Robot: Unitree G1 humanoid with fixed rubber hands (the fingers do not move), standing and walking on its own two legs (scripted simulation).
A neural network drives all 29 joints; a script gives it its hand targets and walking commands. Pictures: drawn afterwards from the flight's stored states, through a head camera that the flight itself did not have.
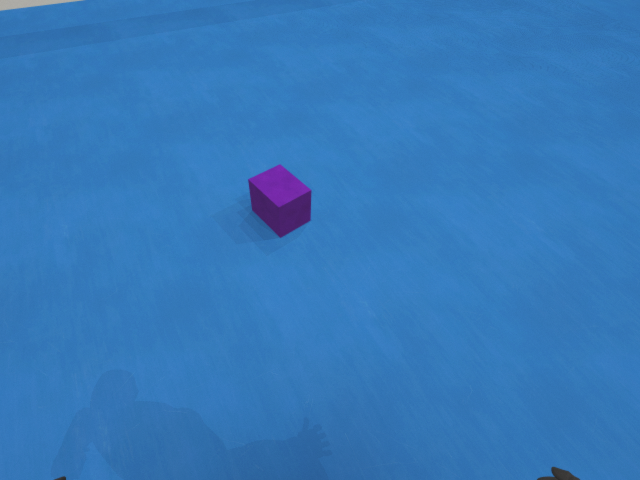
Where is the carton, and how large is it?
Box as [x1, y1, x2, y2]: [248, 164, 310, 237]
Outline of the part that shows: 279,164 248,179 252,209 280,237 310,219 310,189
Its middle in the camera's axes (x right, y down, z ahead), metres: -0.16 -0.17 +1.64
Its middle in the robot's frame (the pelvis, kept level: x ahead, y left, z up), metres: +1.28 +0.16 -0.66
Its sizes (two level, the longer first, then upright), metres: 0.210 0.162 0.176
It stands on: the floor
